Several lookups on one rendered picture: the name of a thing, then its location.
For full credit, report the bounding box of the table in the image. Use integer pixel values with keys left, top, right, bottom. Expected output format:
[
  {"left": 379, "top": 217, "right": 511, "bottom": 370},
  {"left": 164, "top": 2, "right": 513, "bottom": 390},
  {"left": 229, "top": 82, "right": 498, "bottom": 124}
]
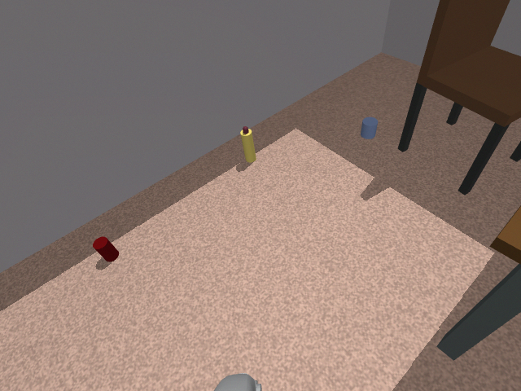
[{"left": 436, "top": 206, "right": 521, "bottom": 361}]

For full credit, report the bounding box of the chair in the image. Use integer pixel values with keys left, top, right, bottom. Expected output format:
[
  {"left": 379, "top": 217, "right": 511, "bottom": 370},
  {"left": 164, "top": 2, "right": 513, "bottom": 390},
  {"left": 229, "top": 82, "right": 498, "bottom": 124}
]
[{"left": 398, "top": 0, "right": 521, "bottom": 195}]

